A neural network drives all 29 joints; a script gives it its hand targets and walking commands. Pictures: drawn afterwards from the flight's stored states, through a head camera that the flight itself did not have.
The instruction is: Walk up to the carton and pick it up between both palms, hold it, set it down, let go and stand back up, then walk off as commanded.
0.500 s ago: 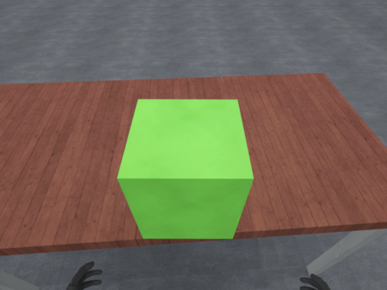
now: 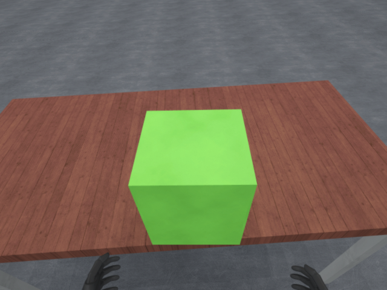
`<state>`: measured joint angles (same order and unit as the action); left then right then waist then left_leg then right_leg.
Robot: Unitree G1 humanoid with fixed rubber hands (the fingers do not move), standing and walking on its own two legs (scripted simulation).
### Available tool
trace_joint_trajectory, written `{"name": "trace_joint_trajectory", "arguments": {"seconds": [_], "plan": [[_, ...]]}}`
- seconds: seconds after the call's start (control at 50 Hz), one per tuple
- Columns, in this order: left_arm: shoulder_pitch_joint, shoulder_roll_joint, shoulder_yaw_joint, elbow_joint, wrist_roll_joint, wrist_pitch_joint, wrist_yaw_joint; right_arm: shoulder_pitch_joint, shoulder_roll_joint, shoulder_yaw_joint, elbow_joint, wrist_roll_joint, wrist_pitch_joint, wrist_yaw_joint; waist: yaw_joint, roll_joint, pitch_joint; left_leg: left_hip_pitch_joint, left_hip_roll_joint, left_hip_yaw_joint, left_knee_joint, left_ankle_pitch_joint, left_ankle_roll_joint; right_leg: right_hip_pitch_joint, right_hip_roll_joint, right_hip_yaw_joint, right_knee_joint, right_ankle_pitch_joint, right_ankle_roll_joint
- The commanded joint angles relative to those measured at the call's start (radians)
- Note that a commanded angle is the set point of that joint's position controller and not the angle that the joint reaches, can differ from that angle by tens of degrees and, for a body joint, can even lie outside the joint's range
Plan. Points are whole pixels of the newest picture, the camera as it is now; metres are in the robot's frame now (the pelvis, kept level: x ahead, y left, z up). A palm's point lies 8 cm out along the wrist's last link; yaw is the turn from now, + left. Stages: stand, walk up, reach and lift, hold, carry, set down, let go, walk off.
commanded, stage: reach and lift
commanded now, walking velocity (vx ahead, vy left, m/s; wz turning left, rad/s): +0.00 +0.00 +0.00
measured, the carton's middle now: (194, 180) +0.37 +0.03 +0.04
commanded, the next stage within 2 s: none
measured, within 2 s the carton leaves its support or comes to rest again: neither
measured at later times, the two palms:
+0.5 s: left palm out of the picture +0.14 +0.22 -0.04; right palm (308, 286) +0.17 -0.19 -0.03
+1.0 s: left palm (93, 274) +0.17 +0.21 +0.01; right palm (313, 265) +0.20 -0.20 +0.01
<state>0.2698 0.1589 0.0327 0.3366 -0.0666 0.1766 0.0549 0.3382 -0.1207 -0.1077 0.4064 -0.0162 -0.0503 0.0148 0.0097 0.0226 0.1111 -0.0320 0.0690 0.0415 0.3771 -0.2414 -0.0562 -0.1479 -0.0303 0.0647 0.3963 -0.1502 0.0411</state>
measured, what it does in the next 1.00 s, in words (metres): stands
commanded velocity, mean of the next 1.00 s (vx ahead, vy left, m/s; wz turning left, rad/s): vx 0.00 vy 0.00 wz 0.00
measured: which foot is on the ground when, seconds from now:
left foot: down 0.00-1.00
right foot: down 0.00-1.00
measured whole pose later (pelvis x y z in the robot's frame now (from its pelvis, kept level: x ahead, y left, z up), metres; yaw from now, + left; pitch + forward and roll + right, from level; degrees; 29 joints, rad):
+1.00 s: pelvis +0.01 +0.01 +0.00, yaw +1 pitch -7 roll +0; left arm 0.38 0.18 -0.11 0.01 -0.22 0.03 0.14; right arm 0.39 -0.14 -0.04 0.06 0.19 -0.07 -0.05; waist 0.04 0.01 0.09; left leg 0.00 0.06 0.03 0.38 -0.26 -0.05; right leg -0.09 -0.04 0.05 0.36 -0.16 0.05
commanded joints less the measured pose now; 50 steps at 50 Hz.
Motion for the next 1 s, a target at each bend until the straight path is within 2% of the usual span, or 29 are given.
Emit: {"name": "trace_joint_trajectory", "arguments": {"seconds": [0.0,0.08,0.14,0.2,0.22,0.24,0.26,0.3,0.32,0.34,0.36,0.38,0.42,0.44,0.48,0.5,0.52,0.54,0.56,0.64,0.66,0.72,0.78,0.8,0.82,0.86,0.88,0.92,0.98], "plan": [[-0.05,0.136,0.041,-0.174,-0.016,-0.104,0.005,-0.061,-0.125,-0.033,-0.215,0.027,-0.091,-0.015,0.026,-0.056,-0.13,-0.05,-0.085,0.078,-0.094,0.13,0.018,0.125,0.067,-0.085,-0.107,0.05,-0.051],[-0.05,0.15,0.025,-0.197,-0.033,-0.17,-0.007,-0.03,-0.084,-0.017,-0.233,0.027,-0.118,-0.029,0.012,-0.075,-0.115,-0.055,-0.1,0.081,-0.104,0.098,0.023,0.121,0.052,-0.053,-0.127,0.04,-0.041],[-0.017,0.148,0.012,-0.228,-0.052,-0.207,0.004,-0.031,-0.095,-0.018,-0.254,0.063,-0.139,-0.022,0.023,-0.041,-0.108,-0.061,-0.092,0.07,-0.101,0.13,0.017,0.132,0.064,-0.068,-0.113,0.06,-0.051],[0.007,0.143,-0.003,-0.262,-0.067,-0.248,0.004,0.0,-0.082,-0.002,-0.259,0.071,-0.157,-0.031,0.037,-0.055,-0.123,-0.06,-0.09,0.067,-0.089,0.201,0.005,0.17,0.069,-0.069,-0.113,0.121,-0.054],[0.014,0.135,-0.017,-0.248,-0.067,-0.266,0.003,0.005,-0.087,-0.006,-0.247,0.078,-0.159,-0.027,0.02,-0.009,-0.115,-0.072,-0.093,0.062,-0.089,0.195,-0.005,0.178,0.065,-0.058,-0.118,0.099,-0.06],[0.047,0.121,-0.014,-0.26,-0.065,-0.269,0.01,0.029,-0.081,-0.005,-0.256,0.084,-0.165,-0.025,0.031,-0.023,-0.105,-0.086,-0.096,0.06,-0.088,0.208,-0.006,0.181,0.071,-0.058,-0.116,0.104,-0.06],[0.056,0.135,-0.019,-0.235,-0.078,-0.284,0.005,0.009,-0.086,-0.007,-0.24,0.075,-0.173,-0.024,0.013,-0.032,-0.078,-0.07,-0.091,0.049,-0.089,0.204,-0.004,0.157,0.066,-0.058,-0.124,0.088,-0.055],[0.059,0.13,-0.033,-0.243,-0.078,-0.292,0.009,0.013,-0.096,-0.003,-0.23,0.095,-0.176,-0.024,0.015,-0.005,-0.077,-0.057,-0.09,0.048,-0.087,0.226,-0.009,0.155,0.061,-0.06,-0.134,0.091,-0.06],[0.051,0.116,-0.054,-0.288,-0.081,-0.306,0.011,0.008,-0.098,-0.021,-0.268,0.091,-0.189,-0.029,0.025,-0.005,-0.085,-0.067,-0.093,0.046,-0.091,0.212,-0.014,0.159,0.069,-0.062,-0.128,0.065,-0.061],[0.083,0.13,-0.035,-0.274,-0.076,-0.315,0.004,0.047,-0.079,0.011,-0.277,0.097,-0.196,-0.037,0.034,-0.062,-0.055,-0.061,-0.102,0.056,-0.088,0.206,-0.011,0.166,0.067,-0.055,-0.137,0.066,-0.051],[0.093,0.12,-0.048,-0.288,-0.073,-0.327,0.006,0.049,-0.079,0.009,-0.282,0.092,-0.209,-0.037,0.015,-0.011,-0.058,-0.066,-0.1,0.045,-0.08,0.23,-0.011,0.152,0.06,-0.05,-0.125,0.099,-0.064],[0.105,0.105,-0.053,-0.263,-0.068,-0.323,0.011,0.013,-0.107,-0.01,-0.265,0.107,-0.21,-0.032,0.015,-0.003,-0.046,-0.076,-0.088,0.035,-0.085,0.235,-0.022,0.171,0.074,-0.066,-0.122,0.073,-0.074],[0.089,0.095,-0.08,-0.346,-0.08,-0.348,0.024,0.023,-0.095,-0.014,-0.305,0.105,-0.231,-0.029,0.015,0.008,-0.1,-0.071,-0.094,0.031,-0.077,0.241,-0.024,0.174,0.082,-0.076,-0.122,0.067,-0.069],[0.11,0.085,-0.073,-0.328,-0.08,-0.345,0.032,0.02,-0.085,0.003,-0.329,0.126,-0.236,-0.029,0.033,0.017,-0.082,-0.087,-0.092,0.042,-0.076,0.258,-0.023,0.177,0.081,-0.069,-0.12,0.074,-0.077],[0.121,0.069,-0.1,-0.376,-0.078,-0.374,0.043,0.034,-0.072,0.002,-0.342,0.117,-0.257,-0.025,0.02,0.04,-0.098,-0.1,-0.09,0.033,-0.069,0.262,-0.036,0.186,0.09,-0.073,-0.11,0.078,-0.084],[0.112,0.088,-0.093,-0.397,-0.094,-0.38,0.048,0.029,-0.082,-0.001,-0.368,0.131,-0.261,-0.03,0.029,0.023,-0.093,-0.098,-0.094,0.047,-0.07,0.27,-0.033,0.182,0.086,-0.075,-0.112,0.093,-0.073],[0.138,0.078,-0.108,-0.397,-0.084,-0.386,0.046,0.068,-0.065,0.024,-0.376,0.146,-0.263,-0.033,0.008,0.016,-0.08,-0.088,-0.088,0.032,-0.063,0.275,-0.034,0.184,0.092,-0.072,-0.1,0.107,-0.077],[0.157,0.073,-0.101,-0.401,-0.081,-0.397,0.048,0.084,-0.059,0.021,-0.37,0.141,-0.266,-0.031,0.029,0.024,-0.107,-0.091,-0.086,0.032,-0.051,0.311,-0.029,0.197,0.095,-0.071,-0.091,0.132,-0.08],[0.111,0.08,-0.103,-0.4,-0.086,-0.411,0.054,0.036,-0.075,0.012,-0.368,0.137,-0.276,-0.031,0.022,-0.003,-0.1,-0.101,-0.088,0.027,-0.054,0.295,-0.04,0.181,0.099,-0.079,-0.084,0.118,-0.074],[0.164,0.062,-0.102,-0.417,-0.088,-0.424,0.062,0.084,-0.068,0.026,-0.38,0.162,-0.284,-0.029,0.03,0.018,-0.082,-0.113,-0.085,0.025,-0.059,0.306,-0.031,0.195,0.095,-0.062,-0.087,0.124,-0.085],[0.177,0.052,-0.101,-0.419,-0.094,-0.417,0.065,0.092,-0.075,0.037,-0.391,0.178,-0.284,-0.029,0.038,-0.007,-0.084,-0.106,-0.086,0.026,-0.062,0.293,-0.033,0.201,0.103,-0.07,-0.096,0.103,-0.081],[0.148,0.061,-0.132,-0.405,-0.09,-0.388,0.073,0.039,-0.098,0.004,-0.402,0.17,-0.257,-0.033,0.026,0.048,-0.055,-0.152,-0.081,0.017,-0.064,0.249,-0.043,0.168,0.101,-0.068,-0.091,0.068,-0.088],[0.071,0.05,-0.128,-0.429,-0.098,-0.352,0.075,-0.004,-0.087,0.015,-0.414,0.186,-0.213,-0.041,0.027,0.029,-0.022,-0.165,-0.086,0.025,-0.096,0.157,-0.027,0.161,0.085,-0.055,-0.1,0.01,-0.089],[0.054,0.053,-0.133,-0.483,-0.106,-0.331,0.079,0.008,-0.108,0.005,-0.443,0.166,-0.197,-0.045,0.007,0.002,-0.058,-0.127,-0.085,0.024,-0.1,0.145,-0.027,0.179,0.092,-0.065,-0.103,0.023,-0.079],[0.056,0.082,-0.135,-0.505,-0.126,-0.311,0.079,-0.012,-0.114,0.009,-0.479,0.187,-0.182,-0.045,0.033,0.004,-0.073,-0.141,-0.082,0.02,-0.097,0.148,-0.024,0.176,0.085,-0.053,-0.098,0.019,-0.074],[-0.009,0.108,-0.105,-0.523,-0.136,-0.277,0.086,-0.055,-0.122,0.017,-0.529,0.189,-0.148,-0.049,0.022,-0.012,-0.051,-0.145,-0.089,0.026,-0.103,0.125,-0.014,0.17,0.089,-0.056,-0.102,0.02,-0.077],[-0.013,0.097,-0.103,-0.541,-0.13,-0.256,0.088,-0.062,-0.116,0.023,-0.562,0.197,-0.139,-0.052,0.047,-0.015,-0.076,-0.143,-0.091,0.032,-0.106,0.106,-0.003,0.189,0.088,-0.046,-0.101,0.013,-0.072],[-0.028,0.1,-0.086,-0.582,-0.157,-0.212,0.085,-0.079,-0.116,0.031,-0.629,0.207,-0.094,-0.059,0.038,-0.056,-0.103,-0.124,-0.09,0.034,-0.099,0.138,0.003,0.176,0.094,-0.058,-0.092,0.049,-0.074],[-0.039,0.096,-0.081,-0.641,-0.151,-0.151,0.081,-0.066,-0.116,0.052,-0.654,0.222,-0.036,-0.069,0.038,-0.042,-0.111,-0.113,-0.092,0.042,-0.11,0.139,0.002,0.163,0.091,-0.061,-0.101,0.049,-0.066]]}}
